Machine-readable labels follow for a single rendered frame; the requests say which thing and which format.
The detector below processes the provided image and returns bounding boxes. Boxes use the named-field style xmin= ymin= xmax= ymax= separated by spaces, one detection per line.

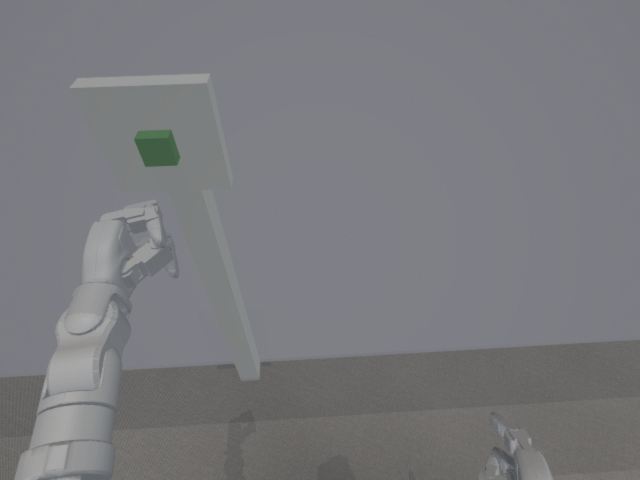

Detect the panel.
xmin=69 ymin=73 xmax=260 ymax=381

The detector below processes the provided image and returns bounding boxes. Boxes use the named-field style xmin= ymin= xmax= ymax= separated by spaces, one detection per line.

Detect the robot left hand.
xmin=82 ymin=200 xmax=179 ymax=298

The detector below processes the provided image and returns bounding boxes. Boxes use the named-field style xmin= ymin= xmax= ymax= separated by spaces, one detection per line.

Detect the button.
xmin=134 ymin=130 xmax=180 ymax=167

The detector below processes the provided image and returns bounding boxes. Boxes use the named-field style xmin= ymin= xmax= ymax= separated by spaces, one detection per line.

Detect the robot right hand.
xmin=479 ymin=412 xmax=553 ymax=480

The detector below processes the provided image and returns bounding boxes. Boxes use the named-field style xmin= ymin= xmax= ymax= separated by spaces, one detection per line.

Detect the left robot forearm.
xmin=14 ymin=282 xmax=132 ymax=480

